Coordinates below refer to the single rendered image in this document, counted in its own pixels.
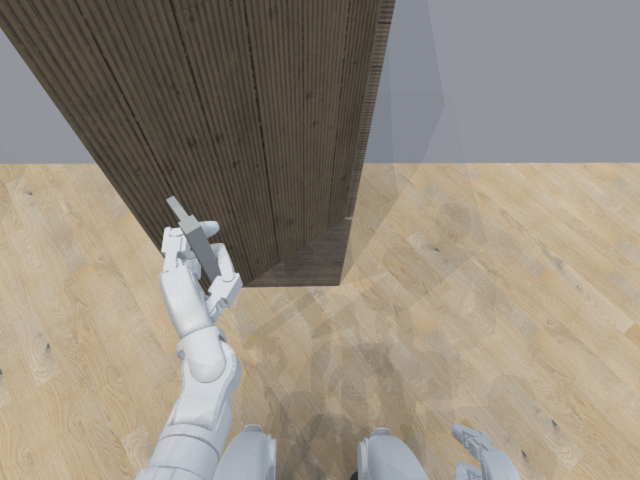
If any left robot hand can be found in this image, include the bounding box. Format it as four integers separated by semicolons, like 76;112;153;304
158;221;243;340

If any robot left forearm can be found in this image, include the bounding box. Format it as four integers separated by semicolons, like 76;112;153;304
135;326;242;480

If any robot left shin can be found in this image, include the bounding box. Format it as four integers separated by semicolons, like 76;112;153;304
232;425;263;440

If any right robot hand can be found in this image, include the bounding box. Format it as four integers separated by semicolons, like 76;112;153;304
452;424;522;480

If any cupboard door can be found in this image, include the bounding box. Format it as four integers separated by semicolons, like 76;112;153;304
0;0;381;296

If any handle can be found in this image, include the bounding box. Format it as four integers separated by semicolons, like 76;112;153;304
166;196;222;283

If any left robot thigh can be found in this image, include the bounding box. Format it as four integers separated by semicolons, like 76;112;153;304
213;431;276;480

